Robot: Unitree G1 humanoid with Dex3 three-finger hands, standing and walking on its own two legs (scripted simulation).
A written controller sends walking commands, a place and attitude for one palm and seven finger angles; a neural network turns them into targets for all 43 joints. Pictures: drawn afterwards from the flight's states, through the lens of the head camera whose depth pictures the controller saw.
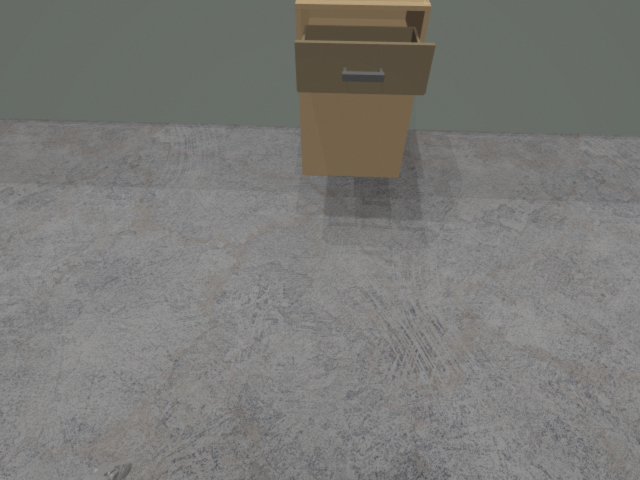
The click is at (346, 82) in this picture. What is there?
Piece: drawer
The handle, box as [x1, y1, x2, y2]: [342, 67, 384, 81]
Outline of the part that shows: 343,67 342,80 383,81 384,74 381,68 379,68 378,72 346,71 345,67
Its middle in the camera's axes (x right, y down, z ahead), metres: +0.13 -0.53 +1.24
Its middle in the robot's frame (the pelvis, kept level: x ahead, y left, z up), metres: +1.29 -0.07 -0.09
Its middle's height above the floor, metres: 0.68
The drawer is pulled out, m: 0.29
